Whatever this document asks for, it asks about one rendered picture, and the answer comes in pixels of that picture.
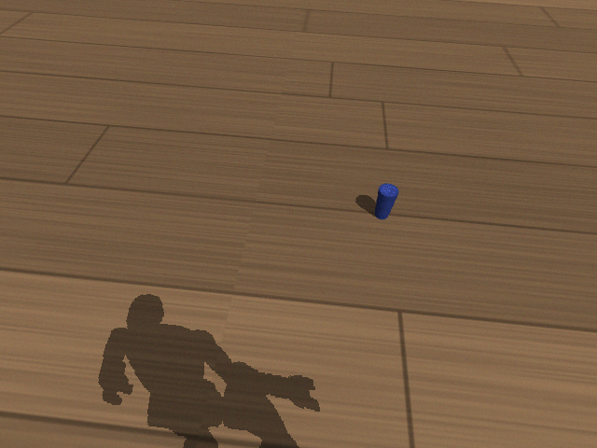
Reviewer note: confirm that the cup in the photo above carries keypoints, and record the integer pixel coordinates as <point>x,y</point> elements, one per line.
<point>387,195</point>

